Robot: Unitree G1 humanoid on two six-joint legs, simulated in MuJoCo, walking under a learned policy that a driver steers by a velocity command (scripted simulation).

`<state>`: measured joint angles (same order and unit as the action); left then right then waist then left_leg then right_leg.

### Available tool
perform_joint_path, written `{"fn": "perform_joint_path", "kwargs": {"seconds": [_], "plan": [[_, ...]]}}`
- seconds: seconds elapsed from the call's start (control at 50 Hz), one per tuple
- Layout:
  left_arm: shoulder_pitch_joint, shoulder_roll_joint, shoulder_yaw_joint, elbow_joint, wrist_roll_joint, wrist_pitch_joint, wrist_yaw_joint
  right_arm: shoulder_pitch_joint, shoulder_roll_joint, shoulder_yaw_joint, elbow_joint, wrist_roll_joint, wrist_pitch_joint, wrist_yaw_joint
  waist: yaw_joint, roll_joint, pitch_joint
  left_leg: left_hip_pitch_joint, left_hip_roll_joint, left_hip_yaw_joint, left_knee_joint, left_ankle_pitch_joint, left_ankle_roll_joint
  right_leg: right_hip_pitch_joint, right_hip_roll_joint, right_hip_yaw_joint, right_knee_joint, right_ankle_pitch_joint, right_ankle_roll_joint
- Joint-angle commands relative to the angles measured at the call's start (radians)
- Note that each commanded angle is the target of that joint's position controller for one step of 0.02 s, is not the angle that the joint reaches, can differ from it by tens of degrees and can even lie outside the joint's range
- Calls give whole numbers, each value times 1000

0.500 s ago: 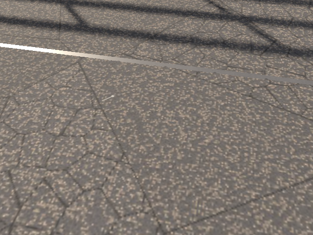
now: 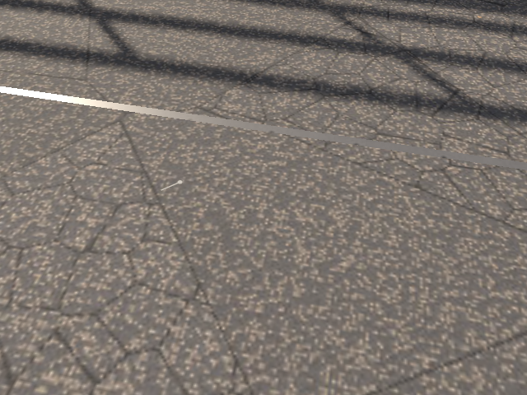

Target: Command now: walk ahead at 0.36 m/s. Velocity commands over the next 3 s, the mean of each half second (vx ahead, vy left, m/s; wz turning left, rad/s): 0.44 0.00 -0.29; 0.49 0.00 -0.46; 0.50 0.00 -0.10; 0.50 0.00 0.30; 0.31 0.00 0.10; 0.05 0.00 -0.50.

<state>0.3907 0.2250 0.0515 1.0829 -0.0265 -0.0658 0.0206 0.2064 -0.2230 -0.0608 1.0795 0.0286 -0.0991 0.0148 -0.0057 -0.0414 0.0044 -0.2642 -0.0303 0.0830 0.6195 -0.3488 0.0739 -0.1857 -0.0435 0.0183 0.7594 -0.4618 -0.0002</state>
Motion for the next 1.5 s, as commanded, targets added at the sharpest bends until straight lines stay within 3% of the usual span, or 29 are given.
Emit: {"fn": "perform_joint_path", "kwargs": {"seconds": [0.02, 0.06, 0.12, 0.22, 0.32, 0.38, 0.42, 0.44, 0.46, 0.48, 0.5, 0.52, 0.54, 0.58, 0.68, 0.84, 0.92, 0.94, 0.96, 0.98, 1.0, 1.04, 1.12, 1.34, 1.4, 1.44, 1.46, 1.48, 1.5], "plan": [[-190, 91, 13, -157, -21, -58, -8, 262, -143, -17, 43, -20, -22, 5, -103, 184, 25, 466, 419, -727, -396, 89, 234, -669, 30, 79, 531, -47, -44], [-173, 80, 16, -142, -21, -60, -18, 160, -100, 3, 2, -21, -28, 11, -42, 83, 64, 386, 342, -485, -403, 193, 168, -683, -50, 61, 509, 131, -80], [-169, 69, 30, -133, -12, -32, -28, 171, -63, 23, 3, -34, -10, 1, -20, 115, 61, 305, 252, -235, -435, 392, 91, -584, -85, 23, 382, 260, -70], [-358, 19, 7, -225, -5, -15, -36, 175, -122, 19, -9, -49, -6, -33, -39, 95, 121, 186, 219, -66, -517, 445, 76, -546, -46, -11, 65, 461, -41], [-497, 25, -8, -299, -5, -14, -68, 245, -141, 11, 0, -30, -3, -39, -64, 85, 148, 287, 266, 26, -511, 547, 63, -504, -16, -74, -124, 513, -80], [-472, 66, 10, -326, -3, -17, -88, 214, -178, 0, -24, -30, 15, -46, -4, 131, 76, 397, 292, 78, -339, 1023, 37, -399, 51, -137, -138, 403, -134], [-271, 141, 49, -288, -6, -10, -94, 178, -206, -9, -54, -38, 35, -55, 110, 179, -55, 379, 289, 99, -39, 1247, 17, -143, 118, -163, -146, 344, -177], [-109, 201, 82, -251, -6, -1, -82, 157, -209, -7, -76, -37, 35, -55, 194, 150, -133, 213, 252, 105, 210, 1116, -13, 128, 107, -89, -197, 359, -216], [2, 290, 104, -239, 3, 10, -61, 218, -113, 19, -114, -53, 13, -38, 153, -82, -265, -195, 112, 96, 627, 414, -68, 513, -146, 355, -208, 244, -352], [-4, 282, 90, -250, 13, 6, -57, 230, -56, 43, -142, -31, -38, -13, 109, -151, -397, -427, -37, -119, 865, -203, -65, 645, -319, 855, -430, 83, -473], [-27, 213, 72, -248, 19, -3, -54, 89, -154, 12, -183, 9, -72, -1, 143, -87, -277, -537, 30, -214, 890, -141, -29, 565, -271, 750, -493, 68, -397], [-107, 175, 60, -262, 15, -14, -55, 32, -173, 8, -212, 21, -84, -3, 102, -22, -144, -543, 79, -194, 810, -40, -12, 389, -235, 587, -512, 144, -353], [-190, 145, 49, -284, 15, -23, -62, 28, -169, 1, -205, 5, -82, -15, 45, 80, -75, -478, 118, -183, 721, 15, -18, 212, -188, 477, -532, 248, -325], [-263, 124, 38, -313, 25, -28, -61, 81, -165, -14, -208, -16, -46, -27, -30, 60, -35, -336, 167, -188, 608, 50, -43, -4, -124, 352, -562, 349, -299], [-170, 189, 52, -311, 18, -28, -24, -75, -131, -14, -295, -51, -11, -46, -2, 7, 19, -335, 145, -137, 278, 264, -124, -166, -55, 237, -589, 409, -285], [-26, 172, 50, -284, 2, -5, -6, -270, -137, -2, -375, -24, -40, -7, 87, -45, -10, -266, 66, -149, -123, 435, -105, 21, -87, 306, -440, 328, -217], [-27, 157, 42, -292, 18, 5, -4, -108, -194, -26, -344, -32, -63, 2, -9, -84, -79, -25, 45, -112, -194, 295, -15, 88, -72, 327, -246, 572, -172], [-43, 119, 24, -312, 27, 1, -10, 54, -246, -41, -322, -47, -67, -4, -84, -23, -211, 223, 177, -236, -153, 308, 56, -15, -17, 261, 1, 531, -137], [106, 60, 6, -313, 2, -17, -15, 212, -342, -73, -277, -52, -52, -5, -64, 258, -364, 623, 392, -647, -185, 160, 234, -384, 134, 128, 364, 227, -50], [105, 111, 8, -307, -12, -26, -14, 242, -270, -61, -256, -22, -43, 5, -81, 322, -350, 655, 448, -883, -314, -71, 251, -570, 123, 158, 504, -104, -45], [-11, 193, 28, -325, -20, -28, -14, 174, -194, -38, -275, -13, -38, 3, -95, 198, -185, 530, 408, -764, -331, -160, 196, -646, 69, 177, 564, -33, -54], [-136, 171, 25, -360, 12, -27, -13, 50, -148, -17, -298, -30, -24, 4, -51, 85, -25, 263, 321, -536, -380, 22, 156, -608, -10, 106, 475, 106, -54], [-112, 106, 18, -363, 19, -14, -17, 43, -144, -12, -280, -31, -29, 8, 4, 137, -8, 118, 244, -345, -455, 286, 154, -502, -66, 53, 313, 198, -33], [-434, 86, -1, -475, 5, -33, -51, 207, -208, -23, -200, -3, 11, -12, -81, 122, 50, 238, 260, -199, -432, 413, 107, -439, -13, -12, -211, 482, -30], [-380, 127, 16, -475, 8, -40, -60, 189, -235, -31, -196, -3, 28, -18, -21, 142, 9, 304, 280, -191, -320, 626, 78, -316, 23, -36, -268, 386, -74], [-97, 214, 58, -398, 19, -38, -46, 167, -208, -17, -214, -13, 31, -22, 115, 109, -177, 160, 196, -114, 20, 733, 24, 120, -5, -11, -262, 434, -143], [46, 317, 82, -381, 42, -30, -36, 237, -117, 12, -249, -30, 14, -19, 122, -90, -343, -208, 76, -53, 413, 357, -39, 526, -269, 360, -244, 419, -270], [79, 288, 73, -362, 22, -22, -40, 277, -93, 25, -234, -20, -8, -12, 113, -243, -447, -418, -11, -151, 627, -222, -56, 631, -377, 705, -398, 283, -362], [29, 223, 51, -366, 16, -19, -41, 198, -192, -3, -250, 6, -21, -5, 120, -145, -299, -526, 54, -195, 708, -196, -44, 527, -336, 615, -429, 196, -315]]}}
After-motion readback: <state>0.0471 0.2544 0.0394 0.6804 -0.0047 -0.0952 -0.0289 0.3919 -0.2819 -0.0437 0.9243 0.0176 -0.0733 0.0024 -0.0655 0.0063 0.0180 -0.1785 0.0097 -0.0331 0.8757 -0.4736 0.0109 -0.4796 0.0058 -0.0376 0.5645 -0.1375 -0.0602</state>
